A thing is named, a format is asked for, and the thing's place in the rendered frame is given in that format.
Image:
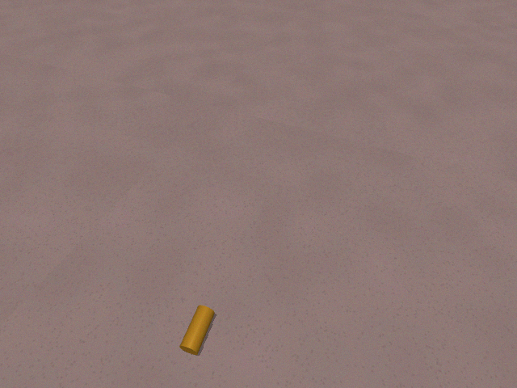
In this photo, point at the can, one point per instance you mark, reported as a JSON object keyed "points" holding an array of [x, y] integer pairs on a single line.
{"points": [[197, 330]]}

